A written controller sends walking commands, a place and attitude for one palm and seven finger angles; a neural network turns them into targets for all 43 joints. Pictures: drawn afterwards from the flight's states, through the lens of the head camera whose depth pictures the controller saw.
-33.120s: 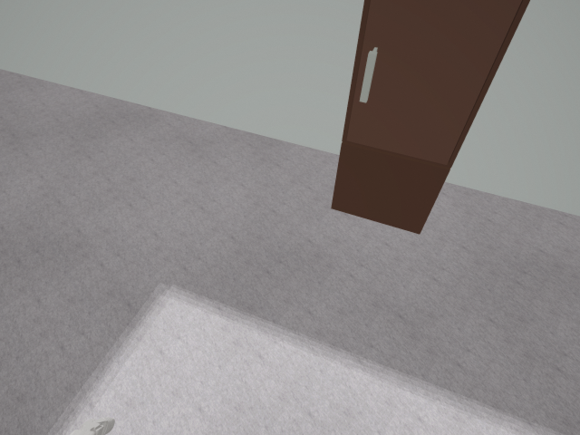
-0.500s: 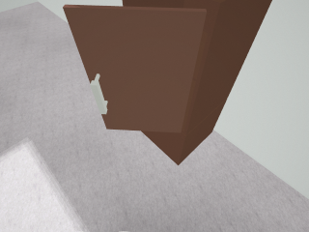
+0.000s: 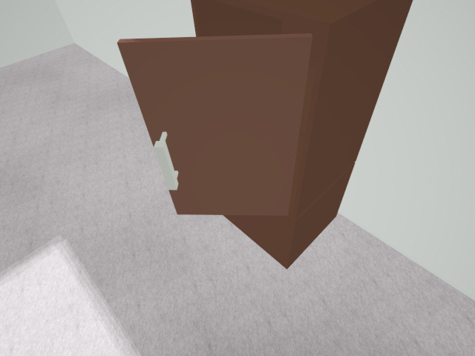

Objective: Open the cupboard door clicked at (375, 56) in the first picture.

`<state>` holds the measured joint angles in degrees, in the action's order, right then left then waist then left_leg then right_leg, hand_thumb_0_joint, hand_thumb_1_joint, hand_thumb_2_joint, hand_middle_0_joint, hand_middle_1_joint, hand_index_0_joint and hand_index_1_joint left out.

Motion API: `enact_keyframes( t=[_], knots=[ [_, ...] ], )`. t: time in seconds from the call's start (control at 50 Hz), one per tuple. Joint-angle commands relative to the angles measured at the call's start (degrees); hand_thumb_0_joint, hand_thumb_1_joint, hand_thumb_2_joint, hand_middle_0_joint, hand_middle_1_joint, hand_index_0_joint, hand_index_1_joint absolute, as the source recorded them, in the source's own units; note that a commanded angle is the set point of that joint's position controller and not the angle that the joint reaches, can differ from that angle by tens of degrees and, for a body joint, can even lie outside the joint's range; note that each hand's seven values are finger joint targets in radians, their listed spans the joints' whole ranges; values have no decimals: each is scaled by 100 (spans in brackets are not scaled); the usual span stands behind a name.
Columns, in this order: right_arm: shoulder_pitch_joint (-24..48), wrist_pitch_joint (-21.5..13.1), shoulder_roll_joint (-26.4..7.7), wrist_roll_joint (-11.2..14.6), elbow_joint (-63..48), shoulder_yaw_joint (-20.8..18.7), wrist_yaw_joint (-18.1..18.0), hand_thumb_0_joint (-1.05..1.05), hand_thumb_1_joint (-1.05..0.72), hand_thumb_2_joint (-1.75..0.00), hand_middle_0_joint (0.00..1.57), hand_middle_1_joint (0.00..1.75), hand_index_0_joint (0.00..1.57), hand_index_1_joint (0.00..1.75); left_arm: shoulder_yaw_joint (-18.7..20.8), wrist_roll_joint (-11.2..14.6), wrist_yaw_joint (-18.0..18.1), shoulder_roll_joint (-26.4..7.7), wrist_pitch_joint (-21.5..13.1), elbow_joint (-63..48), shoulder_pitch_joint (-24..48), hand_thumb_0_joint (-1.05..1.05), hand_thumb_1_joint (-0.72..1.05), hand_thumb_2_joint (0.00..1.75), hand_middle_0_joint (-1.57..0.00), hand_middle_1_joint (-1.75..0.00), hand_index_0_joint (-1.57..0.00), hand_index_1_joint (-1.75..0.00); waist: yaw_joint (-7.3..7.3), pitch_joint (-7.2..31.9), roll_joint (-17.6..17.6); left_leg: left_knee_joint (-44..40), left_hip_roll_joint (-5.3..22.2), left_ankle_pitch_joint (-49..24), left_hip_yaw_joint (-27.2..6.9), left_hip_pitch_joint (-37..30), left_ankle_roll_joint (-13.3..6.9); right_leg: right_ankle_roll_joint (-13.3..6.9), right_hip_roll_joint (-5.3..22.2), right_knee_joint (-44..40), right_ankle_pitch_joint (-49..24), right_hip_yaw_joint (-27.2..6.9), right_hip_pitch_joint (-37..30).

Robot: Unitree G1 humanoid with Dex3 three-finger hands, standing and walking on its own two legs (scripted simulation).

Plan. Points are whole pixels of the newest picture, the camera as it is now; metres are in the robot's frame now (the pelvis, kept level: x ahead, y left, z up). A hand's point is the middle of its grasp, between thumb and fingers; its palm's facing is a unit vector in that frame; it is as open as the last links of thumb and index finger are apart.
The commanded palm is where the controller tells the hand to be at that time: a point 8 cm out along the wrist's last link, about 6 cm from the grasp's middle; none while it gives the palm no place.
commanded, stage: look again from close up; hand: left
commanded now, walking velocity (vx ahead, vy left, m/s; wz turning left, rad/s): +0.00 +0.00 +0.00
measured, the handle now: (168, 161) +0.59 +0.24 -0.06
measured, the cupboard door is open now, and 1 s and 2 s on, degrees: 43 43 43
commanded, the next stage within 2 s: shuffle to correct the standing spot in 0.62 s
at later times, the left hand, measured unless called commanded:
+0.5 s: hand out of the picture +0.05 +0.14 -0.16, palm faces +0.01 -0.97 -0.24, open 7.4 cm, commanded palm none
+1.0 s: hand out of the picture +0.02 +0.13 -0.17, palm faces +0.11 -0.97 -0.21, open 7.4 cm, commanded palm none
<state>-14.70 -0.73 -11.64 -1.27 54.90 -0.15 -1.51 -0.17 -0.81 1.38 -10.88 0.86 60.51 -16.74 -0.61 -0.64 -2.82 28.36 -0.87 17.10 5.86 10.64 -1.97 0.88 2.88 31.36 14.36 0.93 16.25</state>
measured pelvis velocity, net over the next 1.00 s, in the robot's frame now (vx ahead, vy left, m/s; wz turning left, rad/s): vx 0.02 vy -0.05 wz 0.05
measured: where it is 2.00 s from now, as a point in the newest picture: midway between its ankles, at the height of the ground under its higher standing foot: outside the picture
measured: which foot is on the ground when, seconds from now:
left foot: down 0.00-1.00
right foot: down 0.00-1.00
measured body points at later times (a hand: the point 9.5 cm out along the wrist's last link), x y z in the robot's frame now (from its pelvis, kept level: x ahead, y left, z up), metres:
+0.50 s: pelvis +0.01 -0.04 +0.01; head +0.02 -0.06 +0.45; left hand +0.05 +0.19 -0.14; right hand +0.00 -0.27 -0.16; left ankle -0.02 +0.10 -0.73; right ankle +0.03 -0.13 -0.73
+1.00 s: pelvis +0.02 -0.05 +0.00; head +0.03 -0.05 +0.45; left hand +0.02 +0.18 -0.15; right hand +0.02 -0.27 -0.16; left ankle -0.01 +0.08 -0.73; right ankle +0.03 -0.13 -0.73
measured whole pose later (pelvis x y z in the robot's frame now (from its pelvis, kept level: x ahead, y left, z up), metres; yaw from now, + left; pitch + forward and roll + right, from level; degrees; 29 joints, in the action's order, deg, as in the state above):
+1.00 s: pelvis +0.02 -0.05 +0.00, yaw +3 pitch +0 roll +0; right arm -19.2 0.0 -9.7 -1.5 63.1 -0.1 -1.3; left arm 1.8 -1.1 1.4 -8.8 -0.5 62.1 -16.3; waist -0.8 -0.9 -0.8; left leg 29.2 2.8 19.1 3.4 11.1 0.1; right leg -3.6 -1.0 28.4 15.7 5.6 12.8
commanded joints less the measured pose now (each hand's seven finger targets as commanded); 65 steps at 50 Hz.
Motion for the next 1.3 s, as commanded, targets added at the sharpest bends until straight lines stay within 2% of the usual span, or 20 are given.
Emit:
enact_keyframes(
  t=[0.0,0.08,0.7,0.78,0.84,0.9,0.94,1.0,1.04,1.06,1.08,1.12,1.14,1.16,1.18,1.2,1.22,1.24,1.26,1.28],
  knots=[
    [-204,-133,-660,30,-124,-122,8,0,-90,-90,20,30,20,30,103,-15,-2,-740,-193,-244,74,0,90,90,-20,-30,-20,-30,87,-153,467,-931,672,-310,-820,167,-97,-294,301,-659,-218,-514,-35],
    [-222,-155,-663,31,102,-81,2,0,-90,-90,20,30,20,30,102,0,4,-789,-219,-141,110,0,90,90,-20,-30,-20,-30,80,-168,299,-949,686,-578,-765,85,-61,-316,329,-697,-458,-510,-137],
    [-577,-91,-342,19,792,-23,-35,0,-90,-90,20,30,20,30,157,25,18,-730,-287,95,210,0,90,90,-20,-30,-20,-30,82,-254,290,-834,668,-668,-502,-18,162,-456,387,-1193,-650,-613,-434],
    [-707,-34,-271,9,771,-24,0,0,-90,-90,20,30,20,30,213,-8,20,-773,-269,72,62,0,90,90,-20,-30,-20,-30,17,-296,461,-513,493,-30,-315,249,187,-586,594,-1372,206,-928,-521],
    [-742,29,-174,0,699,-46,30,0,-90,-90,20,30,20,30,296,-27,23,-839,-230,35,-100,0,90,90,-20,-30,-20,-30,-26,-411,859,88,373,296,-196,503,206,-834,1046,-1827,915,-1473,-378],
    [-768,27,-126,1,625,-62,40,0,-90,-90,20,30,20,30,385,-55,41,-836,-225,-47,-173,0,90,90,-20,-30,-20,-30,-47,-454,844,355,396,442,-275,725,196,-1065,1332,-1808,594,-1659,-418],
    [-874,3,-92,4,626,-72,40,0,-90,-90,20,30,20,30,426,-53,48,-816,-220,-70,-158,0,90,90,-20,-30,-20,-30,1,-376,768,54,393,286,-258,476,191,-1068,1334,-1524,225,-1469,-279],
    [-1186,-24,-177,-19,677,-104,40,0,-90,-90,20,30,20,30,419,-46,35,-644,-150,-190,-19,0,90,90,-20,-30,-20,-30,85,-413,243,-543,551,-220,-351,-94,80,-737,690,-776,650,-667,243],
    [-1154,-17,-382,-45,578,-138,31,0,-90,-90,20,30,20,30,384,-75,0,-398,-97,-276,65,0,90,90,-20,-30,-20,-30,68,-602,-649,-1025,1083,-73,-1015,140,-272,-467,97,72,1117,105,504],
    [-1169,-10,-439,-34,537,-154,11,0,-90,-90,20,30,20,30,347,-104,-17,-252,-100,-328,123,0,90,90,-20,-30,-20,-30,68,-730,-871,-1262,1338,-89,-1334,189,-519,-383,-94,517,1143,407,645],
    [-1134,-17,-460,-26,472,-156,-7,0,-90,-90,20,30,20,30,308,-108,-26,-175,-116,-353,118,0,90,90,-20,-30,-20,-30,39,-716,-829,-1279,1432,-357,-1469,148,-676,-369,-123,803,1291,465,751],
    [-961,-42,-430,-33,373,-134,-20,0,-90,-90,20,30,20,30,295,-83,-37,-93,-164,-292,-94,0,90,90,-20,-30,-20,-30,-106,-440,-535,-815,1315,-1506,-1216,85,-727,-397,-42,614,1126,402,388],
    [-818,-43,-429,-20,302,-134,-23,0,-90,-90,20,30,20,30,314,-72,-31,-106,-188,-191,-383,0,90,90,-20,-30,-20,-30,-241,-247,-235,-423,1147,-1707,-944,320,-612,-431,47,192,574,273,-186],
    [-664,-59,-349,7,230,-137,-21,0,-90,-90,20,30,20,30,366,-83,-10,-292,-223,-91,-685,0,90,90,-20,-30,-20,-30,-377,-124,386,153,785,-1546,-612,886,-380,-587,422,-156,-276,-345,-954],
    [-540,-75,-274,36,98,-146,6,0,-90,-90,20,30,20,30,446,-82,27,-658,-257,22,-1031,0,90,90,-20,-30,-20,-30,-451,-63,1324,969,291,-362,-96,1659,-23,-905,1388,-676,-1047,-1493,-1539],
    [-291,-44,-177,25,-1,-155,31,0,-90,-90,20,30,20,30,528,-61,61,-914,-293,124,-1307,0,90,90,-20,-30,-20,-30,-541,-207,1928,1873,111,1336,-2,2330,197,-1366,2207,-1140,-2224,-2338,-1806],
    [9,-26,-215,3,-77,-169,23,0,-90,-90,20,30,20,30,547,-82,116,-877,-301,136,-1420,0,90,90,-20,-30,-20,-30,-622,-314,1553,2563,298,1658,-399,2604,238,-1647,2437,-1131,-3057,-2495,-1785],
    [90,-23,-139,18,-111,-186,33,0,-90,-90,20,30,20,30,553,-112,152,-826,-296,93,-1289,0,90,90,-20,-30,-20,-30,-519,-327,1145,2888,370,1593,-589,2758,245,-1674,2390,-1032,-3340,-2230,-1770],
    [87,-17,-97,36,-107,-198,70,0,-90,-90,20,30,20,30,570,-122,174,-824,-288,17,-1098,0,90,90,-20,-30,-20,-30,-425,-277,952,2871,452,1533,-640,2713,252,-1589,2277,-910,-3410,-1881,-1701],
    [97,0,-49,53,-119,-204,121,0,-90,-90,20,30,20,30,566,-133,172,-840,-284,-82,-789,0,90,90,-20,-30,-20,-30,-292,-270,1058,2562,549,1337,-728,2403,255,-1403,2086,-838,-3237,-1405,-1308]
  ],
)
